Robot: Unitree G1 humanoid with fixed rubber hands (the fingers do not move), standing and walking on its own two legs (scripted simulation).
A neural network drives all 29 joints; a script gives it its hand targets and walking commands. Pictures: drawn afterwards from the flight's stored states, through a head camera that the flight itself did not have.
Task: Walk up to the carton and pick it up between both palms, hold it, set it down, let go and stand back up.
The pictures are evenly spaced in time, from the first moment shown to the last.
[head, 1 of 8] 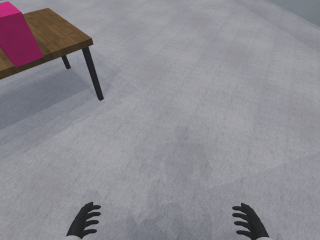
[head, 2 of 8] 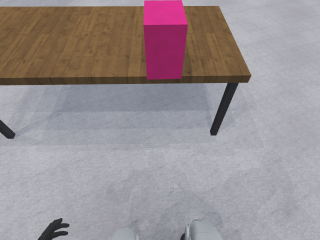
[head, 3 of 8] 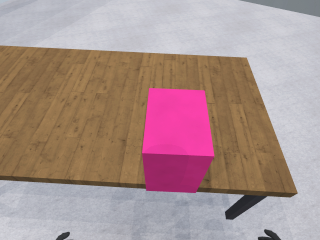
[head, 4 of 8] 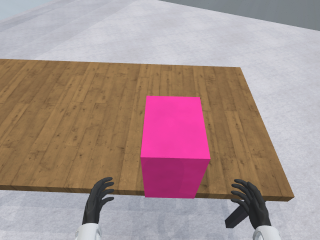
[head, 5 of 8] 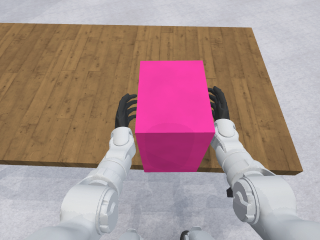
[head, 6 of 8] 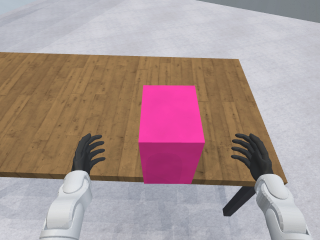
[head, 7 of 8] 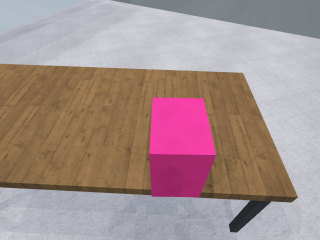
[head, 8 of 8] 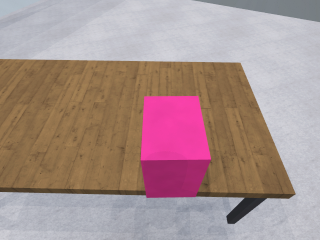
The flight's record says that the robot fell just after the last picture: no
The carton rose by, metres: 0.00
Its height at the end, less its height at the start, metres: +0.00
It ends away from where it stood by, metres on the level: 0.00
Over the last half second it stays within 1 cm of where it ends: yes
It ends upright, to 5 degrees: yes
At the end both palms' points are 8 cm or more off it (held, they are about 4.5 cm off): yes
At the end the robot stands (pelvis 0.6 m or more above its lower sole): yes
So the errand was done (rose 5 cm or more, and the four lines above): no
